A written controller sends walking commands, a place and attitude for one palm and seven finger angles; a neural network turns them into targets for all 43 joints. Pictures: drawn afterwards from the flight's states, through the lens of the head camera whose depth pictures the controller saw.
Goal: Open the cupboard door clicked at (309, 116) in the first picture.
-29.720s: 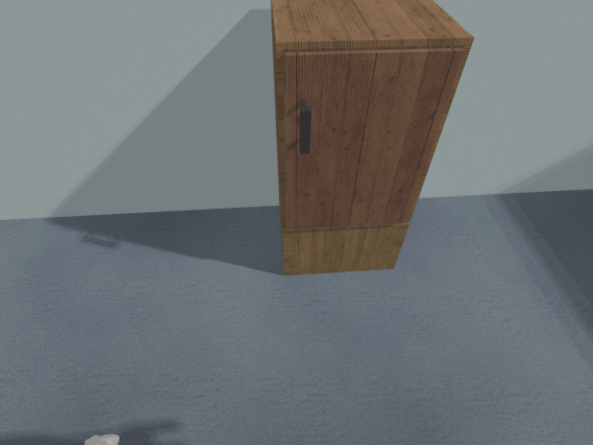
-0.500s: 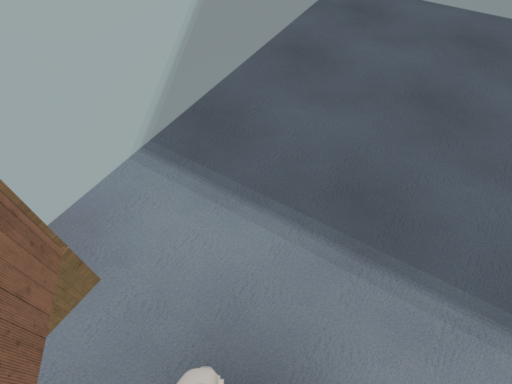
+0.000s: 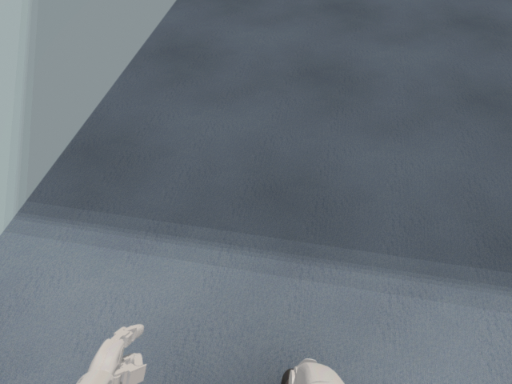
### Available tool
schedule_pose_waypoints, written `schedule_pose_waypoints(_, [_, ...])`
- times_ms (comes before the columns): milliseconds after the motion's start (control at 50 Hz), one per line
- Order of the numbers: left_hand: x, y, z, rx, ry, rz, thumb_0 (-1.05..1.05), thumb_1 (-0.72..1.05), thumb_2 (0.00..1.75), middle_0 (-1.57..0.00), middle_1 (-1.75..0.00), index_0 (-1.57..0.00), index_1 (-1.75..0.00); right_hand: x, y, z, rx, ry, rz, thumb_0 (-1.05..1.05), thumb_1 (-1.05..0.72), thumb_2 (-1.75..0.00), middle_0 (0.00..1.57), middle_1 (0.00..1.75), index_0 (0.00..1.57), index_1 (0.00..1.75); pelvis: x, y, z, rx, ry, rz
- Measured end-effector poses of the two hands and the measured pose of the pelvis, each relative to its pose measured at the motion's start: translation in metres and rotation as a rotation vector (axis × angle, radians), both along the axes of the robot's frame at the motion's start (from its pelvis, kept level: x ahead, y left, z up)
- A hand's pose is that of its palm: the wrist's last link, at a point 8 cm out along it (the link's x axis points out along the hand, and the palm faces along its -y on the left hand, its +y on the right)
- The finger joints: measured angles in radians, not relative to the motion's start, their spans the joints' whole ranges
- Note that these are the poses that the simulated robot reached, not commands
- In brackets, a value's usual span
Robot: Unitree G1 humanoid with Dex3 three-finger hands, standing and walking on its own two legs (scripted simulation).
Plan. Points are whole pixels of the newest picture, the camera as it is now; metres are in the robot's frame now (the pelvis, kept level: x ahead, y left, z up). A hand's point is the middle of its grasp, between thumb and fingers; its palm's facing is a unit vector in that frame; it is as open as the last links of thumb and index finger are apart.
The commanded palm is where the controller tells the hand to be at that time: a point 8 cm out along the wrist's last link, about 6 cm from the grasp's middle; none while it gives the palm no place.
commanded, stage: walk to a spot facing it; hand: left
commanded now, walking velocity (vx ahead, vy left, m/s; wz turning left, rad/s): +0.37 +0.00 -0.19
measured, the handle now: out of the picture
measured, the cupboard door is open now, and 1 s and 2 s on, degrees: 43 43 43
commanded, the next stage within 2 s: turn to face it in 0.82 s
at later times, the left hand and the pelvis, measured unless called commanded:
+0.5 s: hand (169, 345) +0.21 +0.17 -0.16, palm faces -0.02 -0.99 -0.17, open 7.3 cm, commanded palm none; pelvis +0.23 -0.01 +0.01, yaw -6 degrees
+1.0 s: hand (222, 216) +0.47 +0.09 -0.15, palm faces +0.01 -0.98 -0.17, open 7.3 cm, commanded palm none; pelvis +0.45 -0.09 +0.03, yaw +0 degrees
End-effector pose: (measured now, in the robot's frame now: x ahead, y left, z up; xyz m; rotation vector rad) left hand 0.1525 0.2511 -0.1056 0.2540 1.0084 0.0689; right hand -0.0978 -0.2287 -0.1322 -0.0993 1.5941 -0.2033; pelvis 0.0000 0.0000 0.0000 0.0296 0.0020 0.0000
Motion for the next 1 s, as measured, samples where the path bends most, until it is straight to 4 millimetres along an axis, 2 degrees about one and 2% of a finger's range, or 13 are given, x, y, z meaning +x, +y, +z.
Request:
schedule_pose_waypoints(60, [0.024, -0.017, 0.003, 0.007, -0.017, -0.003, 0.00, 0.91, 0.90, -0.19, -0.30, -0.20, -0.30, 0.028, -0.015, -0.002, -0.004, 0.007, -0.025, 0.01, -0.90, -0.90, 0.20, 0.30, 0.20, 0.30, 0.019, -0.010, 0.003, -0.006, -0.016, -0.009])
schedule_pose_waypoints(180, [0.028, -0.048, 0.004, -0.030, 0.118, 0.011, 0.00, 0.91, 0.90, -0.19, -0.30, -0.20, -0.30, 0.143, -0.033, 0.015, -0.029, -0.205, -0.020, 0.01, -0.91, -0.90, 0.20, 0.30, 0.20, 0.30, 0.068, -0.023, 0.025, -0.008, 0.001, -0.039])
schedule_pose_waypoints(340, [0.034, -0.038, -0.003, -0.041, 0.234, 0.105, -0.01, 0.94, 0.90, -0.20, -0.30, -0.20, -0.30, 0.297, -0.027, 0.029, -0.011, -0.402, 0.050, 0.00, -0.91, -0.90, 0.20, 0.30, 0.20, 0.30, 0.145, -0.025, 0.030, -0.030, 0.004, -0.061])
schedule_pose_waypoints(460, [0.038, -0.030, -0.026, -0.062, 0.394, 0.147, 0.00, 0.92, 0.90, -0.20, -0.30, -0.20, -0.30, 0.400, -0.017, 0.025, -0.039, -0.526, 0.100, 0.00, -0.90, -0.90, 0.20, 0.30, 0.20, 0.30, 0.211, -0.012, 0.013, -0.039, -0.010, -0.088])
schedule_pose_waypoints(500, [0.052, -0.030, -0.028, -0.058, 0.431, 0.126, 0.00, 0.91, 0.90, -0.20, -0.30, -0.20, -0.30, 0.413, -0.016, 0.025, -0.047, -0.539, 0.084, 0.00, -0.90, -0.90, 0.20, 0.30, 0.20, 0.30, 0.228, -0.011, 0.012, -0.023, -0.016, -0.104])
schedule_pose_waypoints(540, [0.077, -0.031, -0.025, -0.056, 0.430, 0.110, 0.00, 0.91, 0.90, -0.20, -0.30, -0.20, -0.30, 0.414, -0.017, 0.024, -0.049, -0.513, 0.061, 0.00, -0.90, -0.90, 0.20, 0.30, 0.20, 0.30, 0.244, -0.013, 0.015, -0.015, -0.014, -0.107])
schedule_pose_waypoints(580, [0.110, -0.035, -0.019, -0.059, 0.392, 0.098, 0.01, 0.91, 0.90, -0.19, -0.30, -0.20, -0.30, 0.407, -0.018, 0.023, -0.044, -0.452, 0.039, 0.00, -0.91, -0.90, 0.20, 0.30, 0.20, 0.30, 0.260, -0.017, 0.020, -0.013, -0.011, -0.107])
schedule_pose_waypoints(680, [0.206, -0.054, -0.003, -0.052, 0.257, 0.050, 0.01, 0.92, 0.90, -0.19, -0.30, -0.20, -0.30, 0.384, -0.041, 0.018, -0.043, -0.268, -0.023, -0.01, -0.93, -0.90, 0.20, 0.30, 0.21, 0.30, 0.303, -0.032, 0.027, -0.018, -0.007, -0.113])
schedule_pose_waypoints(760, [0.276, -0.071, -0.005, -0.017, 0.163, 0.014, 0.01, 0.92, 0.90, -0.19, -0.30, -0.20, -0.30, 0.375, -0.063, 0.004, -0.018, -0.143, -0.070, 0.00, -0.92, -0.90, 0.20, 0.30, 0.20, 0.30, 0.343, -0.060, 0.015, -0.002, -0.014, -0.108])
schedule_pose_waypoints(800, [0.300, -0.079, -0.008, -0.003, 0.127, 0.025, 0.01, 0.92, 0.90, -0.19, -0.30, -0.20, -0.30, 0.381, -0.073, -0.004, -0.007, -0.090, -0.073, 0.00, -0.92, -0.90, 0.20, 0.30, 0.20, 0.30, 0.361, -0.071, 0.008, -0.004, -0.017, -0.095])
schedule_pose_waypoints(840, [0.312, -0.088, -0.007, -0.005, 0.126, 0.045, 0.00, 0.92, 0.90, -0.19, -0.30, -0.20, -0.30, 0.400, -0.082, -0.002, -0.005, -0.065, -0.065, 0.00, -0.92, -0.90, 0.20, 0.30, 0.20, 0.30, 0.378, -0.077, 0.011, -0.017, -0.017, -0.076])
schedule_pose_waypoints(880, [0.317, -0.097, -0.005, -0.015, 0.155, 0.065, 0.00, 0.91, 0.90, -0.19, -0.30, -0.20, -0.30, 0.431, -0.089, 0.005, -0.012, -0.083, -0.050, 0.01, -0.91, -0.90, 0.20, 0.30, 0.20, 0.30, 0.396, -0.082, 0.017, -0.022, -0.009, -0.059])
schedule_pose_waypoints(1000, [0.316, -0.113, -0.011, -0.064, 0.290, 0.134, 0.00, 0.93, 0.90, -0.20, -0.30, -0.20, -0.30, 0.552, -0.092, 0.025, -0.016, -0.226, 0.032, 0.01, -0.91, -0.90, 0.20, 0.30, 0.20, 0.30, 0.451, -0.088, 0.029, -0.024, 0.013, -0.002])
